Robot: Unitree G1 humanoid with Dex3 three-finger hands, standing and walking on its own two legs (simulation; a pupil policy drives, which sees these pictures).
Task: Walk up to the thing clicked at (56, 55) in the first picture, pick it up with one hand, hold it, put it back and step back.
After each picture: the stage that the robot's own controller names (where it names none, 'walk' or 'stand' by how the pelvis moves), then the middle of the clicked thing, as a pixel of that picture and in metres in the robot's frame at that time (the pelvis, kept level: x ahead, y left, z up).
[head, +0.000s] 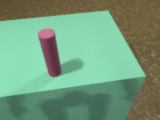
stand; (51, 55) +0.56 +0.17 -0.02
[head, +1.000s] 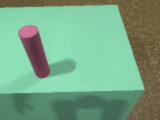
rise first; (36, 54) +0.50 +0.23 +0.00
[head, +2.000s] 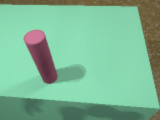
stand; (43, 60) +0.46 +0.19 +0.01
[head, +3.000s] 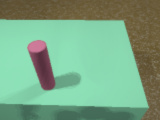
stand; (43, 68) +0.48 +0.19 -0.02
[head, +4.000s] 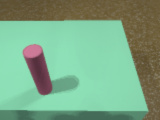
stand; (39, 72) +0.45 +0.20 -0.02
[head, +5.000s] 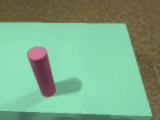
stand; (43, 74) +0.45 +0.18 -0.02
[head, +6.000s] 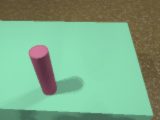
stand; (44, 73) +0.45 +0.18 -0.02
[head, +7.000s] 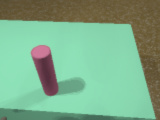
rise first; (46, 73) +0.45 +0.18 -0.02
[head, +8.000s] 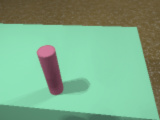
go down; (52, 72) +0.47 +0.17 -0.02
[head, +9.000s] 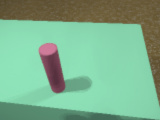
go down; (53, 70) +0.46 +0.17 -0.02
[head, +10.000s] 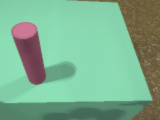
go down; (32, 58) +0.45 +0.16 +0.04
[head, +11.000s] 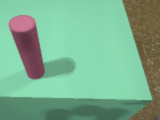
approach; (30, 52) +0.46 +0.16 +0.05
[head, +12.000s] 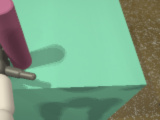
close; (12, 40) +0.48 +0.18 +0.08
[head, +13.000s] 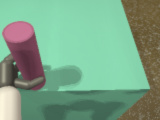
lift; (29, 62) +0.41 +0.15 +0.07
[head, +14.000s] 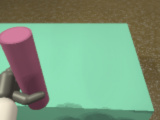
lift; (29, 74) +0.32 +0.16 +0.17
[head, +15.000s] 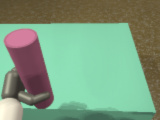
hold; (34, 74) +0.32 +0.15 +0.16
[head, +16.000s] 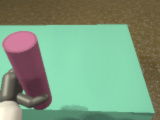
hold; (33, 77) +0.31 +0.15 +0.17
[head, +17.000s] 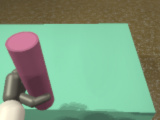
crouch; (35, 77) +0.31 +0.15 +0.16
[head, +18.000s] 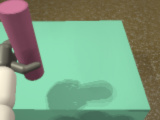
crouch; (25, 46) +0.41 +0.17 +0.19
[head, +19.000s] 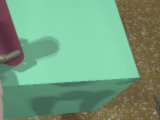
lower; (2, 33) +0.49 +0.17 +0.07
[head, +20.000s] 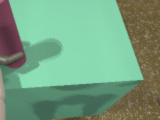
lower; (5, 35) +0.48 +0.17 +0.09
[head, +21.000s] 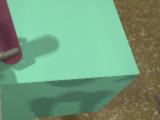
lower; (1, 30) +0.50 +0.17 +0.09
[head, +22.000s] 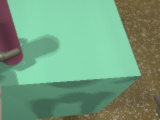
lower; (2, 31) +0.49 +0.17 +0.09
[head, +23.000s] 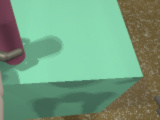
loosen; (5, 31) +0.49 +0.17 +0.09
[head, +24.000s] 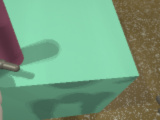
withdraw; (1, 35) +0.49 +0.17 +0.09
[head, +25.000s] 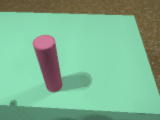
sink last; (50, 67) +0.44 +0.15 +0.03
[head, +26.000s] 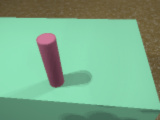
stand; (52, 63) +0.48 +0.16 +0.03
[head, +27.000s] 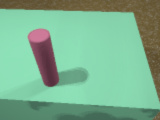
stand; (46, 61) +0.46 +0.16 +0.04
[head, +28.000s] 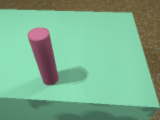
stand; (45, 59) +0.47 +0.17 +0.05
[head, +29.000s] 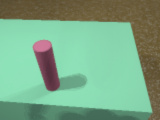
stand; (48, 68) +0.48 +0.17 -0.01
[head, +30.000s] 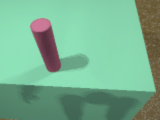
walk; (48, 48) +0.51 +0.16 +0.00
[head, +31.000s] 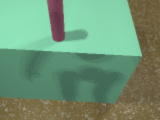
walk; (56, 18) +0.71 +0.14 -0.01
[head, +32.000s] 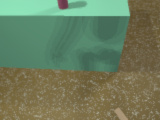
walk; out of the picture +1.04 +0.19 +0.00
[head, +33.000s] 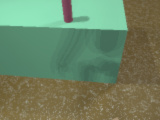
stand; (66, 5) +1.10 +0.12 -0.02
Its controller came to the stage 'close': yes
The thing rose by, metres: 0.19
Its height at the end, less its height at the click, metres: +0.00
